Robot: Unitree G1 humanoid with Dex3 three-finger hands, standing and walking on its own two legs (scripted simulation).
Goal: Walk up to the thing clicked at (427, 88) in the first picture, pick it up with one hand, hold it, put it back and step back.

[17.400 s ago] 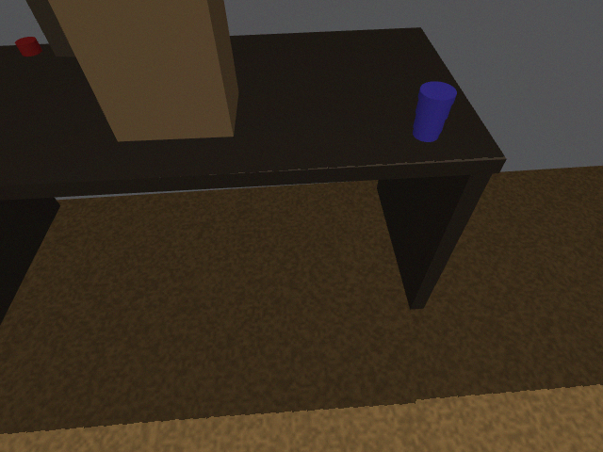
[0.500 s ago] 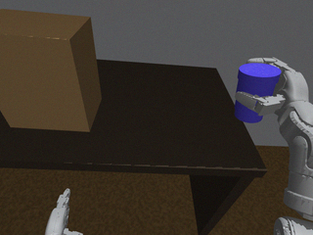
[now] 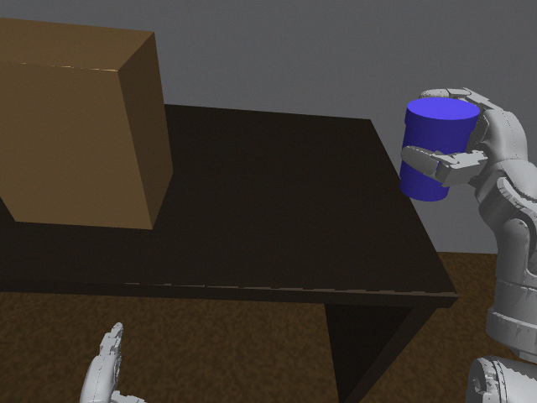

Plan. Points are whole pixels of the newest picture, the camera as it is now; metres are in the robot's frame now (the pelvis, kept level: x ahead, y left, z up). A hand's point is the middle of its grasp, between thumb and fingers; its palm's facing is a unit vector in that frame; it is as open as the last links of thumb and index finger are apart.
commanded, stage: hold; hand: right
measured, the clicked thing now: (431, 151) +0.34 -0.16 +0.27
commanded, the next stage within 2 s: crouch in 1.34 s
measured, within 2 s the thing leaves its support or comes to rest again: neither
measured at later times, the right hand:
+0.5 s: hand (443, 153) +0.33 -0.17 +0.27, palm faces +0.13 +0.99 -0.02, open 10.8 cm
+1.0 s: hand (438, 143) +0.34 -0.16 +0.28, palm faces +0.10 +0.99 -0.02, open 10.8 cm
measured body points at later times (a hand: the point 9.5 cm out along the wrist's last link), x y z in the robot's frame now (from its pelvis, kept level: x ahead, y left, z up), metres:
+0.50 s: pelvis +0.00 +0.00 +0.00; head -0.05 +0.03 +0.45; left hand +0.18 +0.25 -0.07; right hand +0.32 -0.23 +0.27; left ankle -0.04 +0.12 -0.73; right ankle +0.06 -0.13 -0.73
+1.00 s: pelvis +0.00 +0.00 +0.00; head -0.05 +0.04 +0.45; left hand +0.18 +0.25 -0.07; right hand +0.32 -0.22 +0.29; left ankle -0.04 +0.12 -0.73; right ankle +0.06 -0.13 -0.73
